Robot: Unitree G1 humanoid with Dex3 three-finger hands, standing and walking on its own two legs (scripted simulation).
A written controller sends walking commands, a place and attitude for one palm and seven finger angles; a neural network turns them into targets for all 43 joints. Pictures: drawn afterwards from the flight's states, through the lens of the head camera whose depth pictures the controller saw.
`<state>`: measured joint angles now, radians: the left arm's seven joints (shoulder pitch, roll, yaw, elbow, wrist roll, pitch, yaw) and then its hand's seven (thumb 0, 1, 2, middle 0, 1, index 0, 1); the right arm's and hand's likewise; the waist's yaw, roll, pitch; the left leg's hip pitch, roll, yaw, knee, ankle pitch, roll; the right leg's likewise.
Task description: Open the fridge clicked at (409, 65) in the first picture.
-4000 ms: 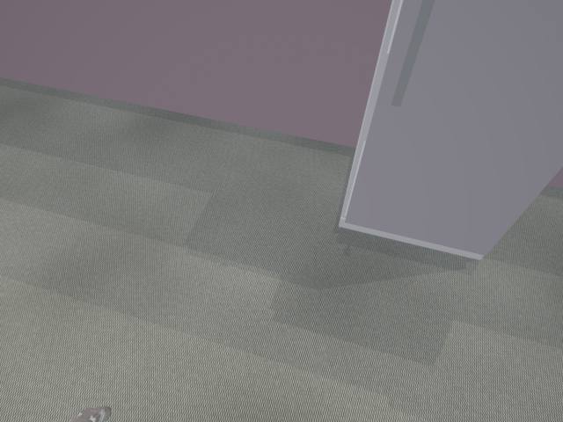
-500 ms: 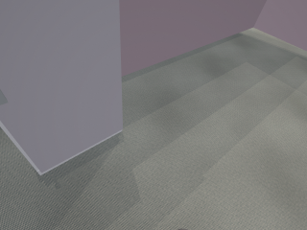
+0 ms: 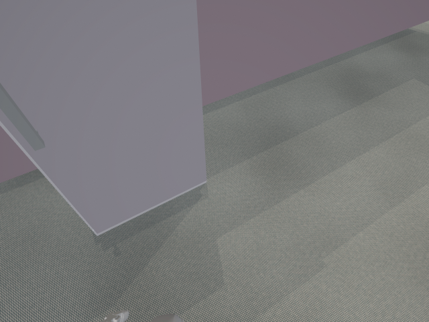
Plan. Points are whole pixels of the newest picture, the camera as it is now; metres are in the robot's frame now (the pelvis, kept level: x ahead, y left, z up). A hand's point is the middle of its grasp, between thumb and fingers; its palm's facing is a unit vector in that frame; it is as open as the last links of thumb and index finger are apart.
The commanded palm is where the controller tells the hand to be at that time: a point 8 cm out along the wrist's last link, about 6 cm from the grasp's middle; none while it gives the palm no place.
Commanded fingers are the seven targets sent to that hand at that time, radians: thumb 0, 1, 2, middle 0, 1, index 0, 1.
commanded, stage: turn to face it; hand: left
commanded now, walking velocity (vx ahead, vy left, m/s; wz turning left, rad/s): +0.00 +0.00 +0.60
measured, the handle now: out of the picture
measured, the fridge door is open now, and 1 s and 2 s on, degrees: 0 0 0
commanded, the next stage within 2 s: take the last steps up to it in 0.78 s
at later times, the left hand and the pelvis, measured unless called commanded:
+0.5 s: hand out of the picture +0.04 +0.28 -0.16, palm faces +0.29 -0.92 -0.25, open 7.4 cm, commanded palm none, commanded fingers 0.00 0.90 0.90 -0.20 -0.30 -0.20 -0.30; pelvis +0.01 +0.04 +0.00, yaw +16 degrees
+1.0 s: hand out of the picture -0.06 +0.18 -0.16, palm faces +0.51 -0.83 -0.22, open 7.4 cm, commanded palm none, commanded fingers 0.00 0.90 0.90 -0.20 -0.30 -0.20 -0.30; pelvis +0.00 +0.00 +0.00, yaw +29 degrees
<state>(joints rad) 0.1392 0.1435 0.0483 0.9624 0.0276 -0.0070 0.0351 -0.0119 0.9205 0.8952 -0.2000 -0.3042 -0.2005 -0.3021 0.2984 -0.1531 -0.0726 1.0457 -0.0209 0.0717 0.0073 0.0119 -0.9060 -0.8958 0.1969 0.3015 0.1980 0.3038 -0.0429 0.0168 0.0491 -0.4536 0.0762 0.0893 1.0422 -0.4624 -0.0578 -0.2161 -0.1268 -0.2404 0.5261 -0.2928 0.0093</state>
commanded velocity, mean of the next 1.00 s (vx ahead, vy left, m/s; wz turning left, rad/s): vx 0.04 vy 0.00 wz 0.39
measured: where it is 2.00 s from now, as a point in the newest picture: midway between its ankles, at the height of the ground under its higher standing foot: outside the picture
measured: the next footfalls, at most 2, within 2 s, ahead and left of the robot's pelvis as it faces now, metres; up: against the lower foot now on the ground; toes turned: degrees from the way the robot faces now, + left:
left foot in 0.16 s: +0.06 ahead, +0.14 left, +0.00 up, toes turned +15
right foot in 0.68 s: +0.09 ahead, -0.09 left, +0.00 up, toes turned +19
